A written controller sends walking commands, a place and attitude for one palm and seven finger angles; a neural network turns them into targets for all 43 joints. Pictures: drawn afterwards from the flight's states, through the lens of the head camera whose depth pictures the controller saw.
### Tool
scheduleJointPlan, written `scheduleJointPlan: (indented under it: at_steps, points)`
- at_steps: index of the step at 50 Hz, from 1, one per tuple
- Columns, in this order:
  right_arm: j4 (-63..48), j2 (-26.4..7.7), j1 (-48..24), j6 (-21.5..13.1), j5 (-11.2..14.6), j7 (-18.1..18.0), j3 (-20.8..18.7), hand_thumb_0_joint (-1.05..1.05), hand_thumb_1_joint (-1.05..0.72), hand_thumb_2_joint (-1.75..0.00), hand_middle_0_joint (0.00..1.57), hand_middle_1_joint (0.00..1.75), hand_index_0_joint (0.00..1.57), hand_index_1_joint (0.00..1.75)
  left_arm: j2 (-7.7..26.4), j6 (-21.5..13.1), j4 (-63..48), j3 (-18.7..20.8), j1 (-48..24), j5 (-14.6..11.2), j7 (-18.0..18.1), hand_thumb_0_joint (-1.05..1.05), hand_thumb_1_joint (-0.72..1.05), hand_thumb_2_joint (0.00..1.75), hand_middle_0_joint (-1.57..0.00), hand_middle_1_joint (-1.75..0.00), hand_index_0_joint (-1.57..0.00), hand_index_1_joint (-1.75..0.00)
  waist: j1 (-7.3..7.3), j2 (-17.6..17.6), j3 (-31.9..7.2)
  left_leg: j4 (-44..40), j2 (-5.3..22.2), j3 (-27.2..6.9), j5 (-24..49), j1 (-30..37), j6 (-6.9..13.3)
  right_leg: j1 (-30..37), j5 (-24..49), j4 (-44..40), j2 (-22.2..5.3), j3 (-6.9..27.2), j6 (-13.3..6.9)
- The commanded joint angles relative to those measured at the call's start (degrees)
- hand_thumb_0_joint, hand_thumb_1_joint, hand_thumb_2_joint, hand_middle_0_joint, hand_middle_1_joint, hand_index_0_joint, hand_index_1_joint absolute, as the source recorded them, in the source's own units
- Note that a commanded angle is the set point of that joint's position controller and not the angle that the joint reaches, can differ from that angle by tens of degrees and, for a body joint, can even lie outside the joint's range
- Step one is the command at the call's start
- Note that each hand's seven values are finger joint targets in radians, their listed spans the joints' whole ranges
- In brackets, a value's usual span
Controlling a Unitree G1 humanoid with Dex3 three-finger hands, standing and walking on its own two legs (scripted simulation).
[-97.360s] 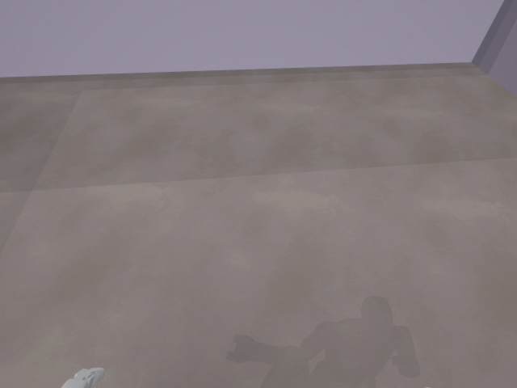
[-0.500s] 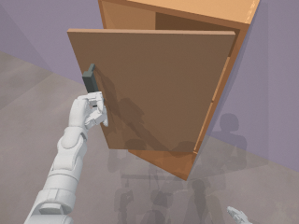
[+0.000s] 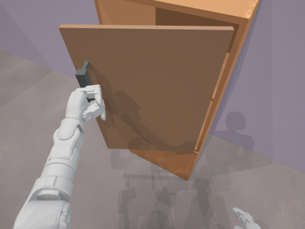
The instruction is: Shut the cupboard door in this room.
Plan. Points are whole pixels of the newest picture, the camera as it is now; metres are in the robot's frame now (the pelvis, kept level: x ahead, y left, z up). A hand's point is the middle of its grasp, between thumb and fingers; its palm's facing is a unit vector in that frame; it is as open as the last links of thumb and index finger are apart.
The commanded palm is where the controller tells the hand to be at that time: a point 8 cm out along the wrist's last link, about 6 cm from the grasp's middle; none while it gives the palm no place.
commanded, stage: push the door shut along its arc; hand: left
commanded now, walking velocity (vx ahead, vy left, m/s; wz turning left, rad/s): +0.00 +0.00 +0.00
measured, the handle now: (91, 88) +0.49 +0.19 +0.10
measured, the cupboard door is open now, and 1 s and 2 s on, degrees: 26 11 0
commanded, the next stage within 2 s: pull the fist back off the door in 1.68 s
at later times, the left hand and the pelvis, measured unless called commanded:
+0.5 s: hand (104, 90) +0.46 +0.15 +0.11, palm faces -0.19 -0.98 -0.01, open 3.1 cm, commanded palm +0.46 +0.19 +0.10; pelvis +0.00 +0.01 -0.01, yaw +1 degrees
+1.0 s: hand (120, 79) +0.52 +0.11 +0.11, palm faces -0.32 -0.95 -0.01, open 3.1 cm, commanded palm +0.52 +0.16 +0.10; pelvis +0.00 +0.03 -0.02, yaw -1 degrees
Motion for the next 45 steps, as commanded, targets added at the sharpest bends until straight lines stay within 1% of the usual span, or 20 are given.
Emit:
scheduleJointPlan:
  at_steps: [1,5,6,9,12,14,19,20,22,23,26,29,31,34,35,37,38,39,42,45]
  points:
    - [-5.9,-7.4,0.4,-2.1,0.5,-0.7,-2.7,0.00,-0.90,-0.90,0.20,0.30,0.20,0.30,10.1,-5.1,-8.5,2.3,-27.2,-2.0,-3.2,0.00,0.90,0.90,-1.30,-1.50,-1.30,-1.50,-1.05,-1.8,-18.3,-2.4,-0.8,-3.0,9.5,10.7,1.3,2.3,20.6,-6.3,-2.3,5.1,2.9]
    - [-5.8,-8.2,1.9,-1.2,0.7,-0.6,-2.6,0.00,-0.90,-0.90,0.20,0.30,0.20,0.30,12.7,-3.8,-1.9,4.2,-28.3,-2.6,-5.6,0.00,0.90,0.90,-1.30,-1.50,-1.30,-1.50,-1.49,-5.7,-16.6,-1.9,-1.1,-2.7,9.2,6.3,1.6,3.4,23.4,-5.9,-3.0,6.0,3.9]
    - [-5.7,-8.2,2.0,-1.1,0.7,-0.6,-2.8,0.00,-0.90,-0.90,0.20,0.30,0.20,0.30,11.7,-4.0,-1.8,3.2,-31.0,-2.7,-6.1,0.00,0.90,0.90,-1.30,-1.50,-1.30,-1.50,-2.17,-5.8,-16.7,-1.8,-1.1,-2.8,9.3,6.7,1.7,2.4,23.3,-5.8,-2.9,5.8,3.9]
    - [-5.3,-8.7,3.1,-0.8,0.6,-0.7,-2.9,0.00,-0.90,-0.90,0.20,0.30,0.20,0.30,14.1,-4.4,1.3,5.0,-33.8,-2.8,-7.1,0.00,0.90,0.90,-1.30,-1.50,-1.30,-1.50,-2.44,-6.0,-16.7,-0.8,-1.2,-2.7,8.7,5.6,1.8,1.4,22.8,-5.5,-3.0,6.4,4.2]
    - [-4.8,-9.2,4.2,-0.3,0.5,-0.7,-3.1,0.00,-0.90,-0.90,0.20,0.30,0.20,0.30,16.0,-5.0,3.3,5.6,-36.5,-2.4,-8.1,0.00,0.90,0.90,-1.30,-1.50,-1.30,-1.50,-2.69,-3.8,-18.1,-0.2,-1.2,-2.9,8.9,5.3,1.8,0.7,22.1,-4.8,-2.9,6.4,3.9]
    - [-4.3,-9.0,4.6,-0.3,0.6,-0.6,-3.2,0.00,-0.90,-0.90,0.20,0.30,0.20,0.30,13.8,-5.3,4.8,3.2,-40.7,-2.3,-8.9,0.00,0.90,0.90,-1.30,-1.50,-1.30,-1.50,-4.08,-2.4,-18.1,0.1,-1.1,-3.3,8.2,5.8,1.8,-1.9,20.0,-4.6,-2.6,5.9,3.6]
    - [-3.1,-9.9,7.0,-0.4,0.3,-0.5,-3.6,0.00,-0.90,-0.90,0.20,0.30,0.20,0.30,14.2,-5.9,9.7,3.0,-44.3,-1.8,-9.9,0.00,0.90,0.90,-1.30,-1.50,-1.30,-1.50,-5.18,-1.6,-20.6,1.1,-0.6,-4.6,8.3,6.9,1.6,-6.0,16.9,-3.4,-1.7,4.6,2.9]
    - [-3.0,-9.9,7.2,-0.5,0.2,-0.4,-3.6,0.00,-0.90,-0.90,0.20,0.30,0.20,0.30,13.0,-5.9,10.9,2.0,-45.6,-1.8,-10.1,0.00,0.90,0.90,-1.30,-1.50,-1.30,-1.50,-5.89,-2.0,-20.0,1.3,-0.6,-4.6,7.5,6.8,1.6,-7.2,15.7,-3.6,-1.6,4.5,3.0]
    - [-2.0,-10.5,8.4,-0.4,0.1,-0.6,-3.9,0.00,-0.90,-0.90,0.20,0.30,0.20,0.30,14.7,-6.3,12.5,2.8,-48.3,-1.3,-10.3,0.00,0.90,0.90,-1.30,-1.50,-1.30,-1.50,-6.49,-2.1,-20.5,1.7,-0.3,-5.1,7.6,6.8,1.6,-8.8,14.6,-3.1,-1.4,4.2,2.8]
    - [-2.1,-10.4,8.3,-0.5,0.1,-0.5,-3.7,0.00,-0.90,-0.90,0.20,0.30,0.20,0.30,13.1,-6.3,13.1,1.3,-49.6,-1.4,-10.5,0.00,0.90,0.90,-1.30,-1.50,-1.30,-1.50,-7.10,-1.3,-20.0,1.8,-0.2,-5.3,6.9,6.8,1.6,-10.2,13.5,-3.0,-1.3,4.0,2.8]
    - [-1.3,-10.8,9.6,-0.9,-0.2,-0.4,-3.8,0.00,-0.90,-0.90,0.20,0.30,0.20,0.30,14.3,-6.9,14.5,1.9,-53.6,-1.0,-10.6,0.00,0.90,0.90,-1.30,-1.50,-1.30,-1.50,-7.89,-0.4,-20.9,2.3,0.1,-6.1,6.8,7.2,1.4,-12.5,12.1,-2.3,-1.0,3.6,2.5]
    - [-0.8,-11.1,10.7,-1.1,-0.6,-0.1,-4.1,0.00,-0.90,-0.90,0.20,0.30,0.20,0.30,13.8,-7.6,14.6,1.8,-55.3,-0.6,-10.8,0.00,0.90,0.90,-1.30,-1.50,-1.30,-1.50,-7.78,2.4,-24.2,3.0,0.5,-7.4,9.3,10.9,1.0,-15.4,11.9,-1.0,-0.7,2.6,2.0]
    - [-0.5,-11.3,11.3,-1.3,-0.8,0.0,-4.1,0.00,-0.90,-0.90,0.20,0.30,0.20,0.30,13.2,-7.6,14.9,0.9,-57.9,-0.4,-10.9,0.00,0.90,0.90,-1.30,-1.50,-1.30,-1.50,-8.82,2.2,-24.4,3.2,0.8,-7.9,9.1,11.4,0.9,-17.2,10.9,-0.8,-0.5,2.3,2.0]
    - [-0.2,-11.7,12.4,-1.4,-1.0,0.1,-4.3,0.00,-0.90,-0.90,0.20,0.30,0.20,0.30,15.9,-8.0,15.7,3.5,-58.9,-0.2,-10.6,0.00,0.90,0.90,-1.30,-1.50,-1.30,-1.50,-8.33,2.2,-26.2,3.4,1.0,-8.6,10.5,12.2,0.7,-17.4,11.1,-0.2,-0.2,2.0,1.7]
    - [-0.4,-11.6,12.3,-1.4,-1.1,0.1,-4.2,0.00,-0.90,-0.90,0.20,0.30,0.20,0.30,15.4,-7.9,15.5,3.0,-59.2,-0.1,-10.6,0.00,0.90,0.90,-1.30,-1.50,-1.30,-1.50,-8.50,2.8,-26.3,3.6,1.0,-8.4,10.4,12.3,0.8,-17.7,10.9,-0.2,-0.2,1.9,1.7]
    - [-0.2,-12.1,13.5,-1.4,-1.4,0.1,-4.2,0.00,-0.90,-0.90,0.20,0.30,0.20,0.30,19.2,-8.1,15.9,6.2,-60.4,0.1,-10.2,0.00,0.90,0.90,-1.30,-1.50,-1.30,-1.50,-7.95,2.8,-27.8,3.9,1.0,-8.6,12.1,12.0,0.8,-16.9,11.9,0.4,-0.1,2.0,1.6]
    - [-0.1,-11.8,13.5,-1.2,-1.3,0.1,-4.0,0.00,-0.90,-0.90,0.20,0.30,0.20,0.30,18.9,-7.8,17.2,5.8,-61.0,0.4,-10.0,0.00,0.90,0.90,-1.30,-1.50,-1.30,-1.50,-8.78,2.0,-26.5,4.0,1.0,-8.4,11.6,11.1,0.9,-17.2,12.0,0.2,0.0,2.0,1.8]
    - [0.0,-12.0,13.9,-1.3,-1.4,0.1,-4.1,0.00,-0.90,-0.90,0.20,0.30,0.20,0.30,20.8,-7.8,17.7,7.5,-61.3,0.6,-9.8,0.00,0.90,0.90,-1.30,-1.50,-1.30,-1.50,-8.59,1.5,-26.0,4.1,1.0,-8.2,11.2,9.9,0.9,-16.6,12.4,0.1,0.0,2.4,1.9]
    - [-0.1,-12.2,15.0,-1.1,-1.6,0.0,-4.2,0.00,-0.90,-0.90,0.20,0.30,0.20,0.30,22.4,-8.5,17.5,8.2,-62.8,1.4,-10.1,0.00,0.90,0.90,-1.30,-1.50,-1.30,-1.50,-8.62,1.8,-27.9,4.8,0.9,-8.2,13.7,9.8,1.0,-15.8,14.3,0.9,0.1,2.4,1.8]
    - [-0.1,-12.0,15.1,-0.9,-1.8,0.3,-4.3,0.00,-0.90,-0.90,0.20,0.30,0.20,0.30,19.7,-8.3,18.6,5.8,-63.3,2.0,-10.8,0.00,0.90,0.90,-1.30,-1.50,-1.30,-1.50,-9.43,3.8,-27.0,5.3,1.5,-8.8,14.0,11.8,0.6,-19.4,13.1,1.1,0.3,1.9,1.8]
